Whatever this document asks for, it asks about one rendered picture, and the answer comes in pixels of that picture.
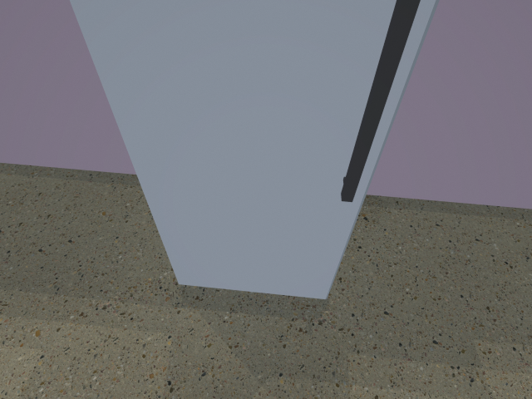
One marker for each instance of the fridge door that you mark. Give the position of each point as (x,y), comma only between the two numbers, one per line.
(240,118)

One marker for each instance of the handle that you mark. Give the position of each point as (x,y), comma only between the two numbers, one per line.
(397,34)

